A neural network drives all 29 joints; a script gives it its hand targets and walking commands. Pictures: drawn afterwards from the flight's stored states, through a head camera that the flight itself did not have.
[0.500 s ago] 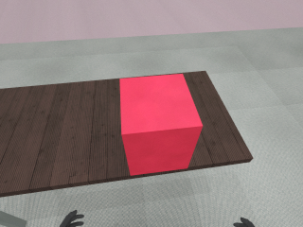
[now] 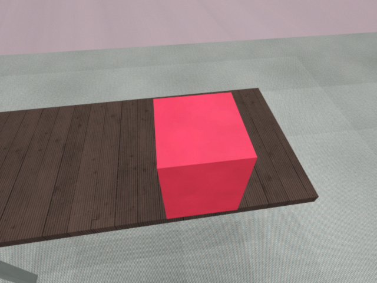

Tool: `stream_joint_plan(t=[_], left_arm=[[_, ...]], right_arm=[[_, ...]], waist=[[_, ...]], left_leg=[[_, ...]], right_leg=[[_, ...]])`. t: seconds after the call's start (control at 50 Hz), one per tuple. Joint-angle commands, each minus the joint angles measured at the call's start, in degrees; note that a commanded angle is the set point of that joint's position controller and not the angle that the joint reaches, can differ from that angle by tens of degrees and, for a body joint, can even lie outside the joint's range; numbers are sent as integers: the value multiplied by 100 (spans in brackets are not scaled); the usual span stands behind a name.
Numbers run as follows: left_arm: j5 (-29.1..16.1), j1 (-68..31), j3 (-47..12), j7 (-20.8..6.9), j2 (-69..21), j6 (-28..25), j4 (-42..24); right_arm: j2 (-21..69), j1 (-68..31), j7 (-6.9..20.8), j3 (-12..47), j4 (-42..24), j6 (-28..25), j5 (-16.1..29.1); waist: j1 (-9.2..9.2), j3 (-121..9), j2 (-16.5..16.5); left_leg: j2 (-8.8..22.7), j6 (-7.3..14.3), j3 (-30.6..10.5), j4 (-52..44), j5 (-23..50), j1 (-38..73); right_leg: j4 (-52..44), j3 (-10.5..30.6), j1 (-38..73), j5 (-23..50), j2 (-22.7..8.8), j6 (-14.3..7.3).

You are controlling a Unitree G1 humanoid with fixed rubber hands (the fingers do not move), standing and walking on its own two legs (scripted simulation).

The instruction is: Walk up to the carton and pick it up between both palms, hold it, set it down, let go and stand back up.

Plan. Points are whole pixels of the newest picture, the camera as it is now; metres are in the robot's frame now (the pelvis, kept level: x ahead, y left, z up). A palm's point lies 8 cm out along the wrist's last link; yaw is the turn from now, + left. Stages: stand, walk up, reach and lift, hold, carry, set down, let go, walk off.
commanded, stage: stand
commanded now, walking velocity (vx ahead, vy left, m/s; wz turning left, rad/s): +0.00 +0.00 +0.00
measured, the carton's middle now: (197, 157) +0.42 -0.02 -0.02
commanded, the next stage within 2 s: none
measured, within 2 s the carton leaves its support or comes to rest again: neither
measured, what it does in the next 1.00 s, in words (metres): stands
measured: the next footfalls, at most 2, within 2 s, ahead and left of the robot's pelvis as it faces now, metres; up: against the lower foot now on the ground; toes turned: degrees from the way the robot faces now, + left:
none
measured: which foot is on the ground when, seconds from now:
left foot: down 0.00-1.00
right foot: down 0.00-1.00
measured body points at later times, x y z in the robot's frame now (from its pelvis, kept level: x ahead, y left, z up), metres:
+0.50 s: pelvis +0.00 +0.00 +0.00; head +0.01 +0.00 +0.45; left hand -0.01 +0.23 -0.16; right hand -0.03 -0.22 -0.16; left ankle -0.01 +0.11 -0.74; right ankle -0.02 -0.12 -0.74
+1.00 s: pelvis +0.00 +0.01 +0.00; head +0.01 +0.01 +0.45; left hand -0.05 +0.21 -0.16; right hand -0.04 -0.21 -0.16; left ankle -0.01 +0.11 -0.74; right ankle -0.02 -0.12 -0.74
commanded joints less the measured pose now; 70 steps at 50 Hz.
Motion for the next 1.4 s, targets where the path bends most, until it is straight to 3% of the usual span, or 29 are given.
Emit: stream_joint_plan(t=[0.0,0.06,0.14,0.16,0.22,0.24,0.26,0.34,0.44,0.46,0.52,0.54,0.58,0.62,0.68,0.72,0.74,0.8,0.82,0.88,0.94,1.02,1.1,1.16,1.18,1.26,1.3,1.34,1.38], left_arm=[[-15,200,19,29,358,-28,85],[11,292,20,44,520,1,257],[-46,288,-28,51,351,-7,402],[-58,405,-33,46,302,-11,460],[-5,259,-43,80,351,-6,578],[-23,354,-65,75,277,16,622],[-7,397,-115,86,158,4,657],[-55,300,-101,92,160,8,727],[-26,501,-127,105,151,-20,930],[-36,599,-130,113,142,-21,963],[-22,397,-153,116,51,-6,952],[-35,615,-148,108,79,-3,1006],[-48,433,-159,110,13,-11,1018],[-61,561,-157,107,26,7,1089],[-53,532,-178,141,-58,-6,1111],[-39,590,-172,125,-13,-14,1157],[-52,600,-193,140,-66,-11,1210],[-45,604,-206,122,-121,-9,1246],[-44,699,-222,123,-222,-15,1238],[-28,696,-211,139,-124,13,1317],[-52,760,-228,126,-149,-6,1318],[-34,637,-207,146,-167,-7,1232],[-13,752,-195,139,-94,-11,1285],[-31,871,-202,129,-122,-2,1339],[-16,710,-181,125,-112,-12,1329],[-86,828,-215,116,-257,-4,1331],[-53,886,-223,133,-308,-12,1335],[1,727,-194,142,-173,10,1308],[-18,859,-189,139,-157,5,1312]], right_arm=[[-552,355,-39,-88,75,-30,4],[-352,397,-46,-32,182,7,5],[-333,508,-51,-3,430,-17,45],[-332,511,-54,12,497,-18,22],[-295,509,-82,26,604,-35,24],[-266,486,-66,34,614,-41,18],[-371,411,-84,16,651,-12,25],[-68,627,-81,101,848,-15,17],[-106,569,-91,76,967,-21,57],[-74,555,-98,62,1026,-19,48],[-64,585,-113,97,1158,-26,20],[-144,492,-125,84,1134,-13,20],[8,550,-95,118,1158,-25,44],[62,551,-96,134,1190,-69,50],[-61,545,-94,121,1198,-97,50],[137,550,-126,150,1267,-69,54],[99,580,-110,119,1252,-54,66],[45,542,-110,108,1291,-42,65],[44,605,-126,108,1327,-18,69],[74,559,-109,104,1318,-4,51],[-15,477,-117,84,1325,-45,59],[216,640,-123,135,1393,-43,55],[207,684,-119,146,1406,-46,51],[175,591,-109,129,1393,-61,57],[220,665,-126,139,1405,-54,65],[113,659,-119,131,1357,-66,65],[126,581,-113,150,1338,-90,68],[316,722,-100,207,1395,-92,78],[272,613,-100,147,1391,-92,78]], waist=[[-12,281,98],[-55,339,-181],[2,189,106],[33,233,-55],[-58,306,94],[-3,237,-75],[-5,313,64],[-43,376,-120],[-54,325,0],[-63,256,-212],[-54,596,91],[16,500,91],[-65,411,-70],[30,299,-50],[-50,279,141],[38,408,-62],[-31,314,-140],[-16,421,-199],[7,513,14],[-32,558,-233],[7,424,60],[-9,450,119],[-54,448,16],[38,509,-142],[-54,447,-120],[28,376,-109],[82,417,86],[-35,612,-34],[47,573,-10]], left_leg=[[479,199,-535,-436,684,-24],[440,165,-489,-368,432,163],[405,151,-433,-424,674,126],[456,127,-436,-413,658,110],[428,125,-481,-472,605,-18],[428,138,-479,-421,754,95],[414,149,-442,-364,796,200],[460,170,-514,-417,928,58],[383,143,-429,-325,793,232],[416,161,-440,-303,841,315],[413,162,-510,-454,724,-41],[389,164,-447,-407,650,155],[405,160,-511,-410,695,17],[387,180,-511,-472,783,143],[391,166,-488,-343,1154,172],[414,141,-506,-411,979,220],[400,145,-519,-426,792,288],[414,152,-505,-375,880,173],[389,141,-476,-381,712,150],[390,163,-535,-423,563,88],[379,177,-512,-456,471,172],[386,142,-584,-497,571,32],[382,181,-583,-510,470,127],[401,178,-583,-460,531,245],[364,188,-573,-505,561,217],[421,203,-576,-499,407,91],[393,176,-562,-502,445,54],[365,172,-599,-528,413,-132],[406,177,-547,-519,504,97]], right_leg=[[-388,358,-138,929,-433,-84],[-446,348,-362,808,-398,-87],[-405,365,-96,937,-451,-89],[-370,335,-171,845,-387,-85],[-375,277,-57,983,-447,-56],[-338,305,-150,1018,-446,-43],[-384,312,-221,1020,-447,-47],[-366,296,-98,994,-454,-70],[-425,295,-145,1022,-454,-50],[-445,283,-204,1032,-438,-63],[-444,332,-171,929,-509,-85],[-465,363,-305,810,-458,-59],[-440,276,-145,893,-462,-57],[-337,296,-65,978,-490,-58],[-396,317,-21,1166,-519,-13],[-404,292,-227,1044,-476,-19],[-400,214,-252,956,-449,-11],[-426,213,-215,1003,-457,20],[-475,268,-282,882,-493,41],[-458,223,-265,795,-439,6],[-442,308,-317,764,-471,14],[-398,275,-236,854,-496,8],[-388,268,-306,776,-496,3],[-402,254,-509,703,-476,12],[-369,273,-426,726,-478,5],[-347,254,-359,684,-462,12],[-357,284,-252,778,-495,15],[-350,256,-300,746,-473,-39],[-379,292,-466,777,-495,-2]])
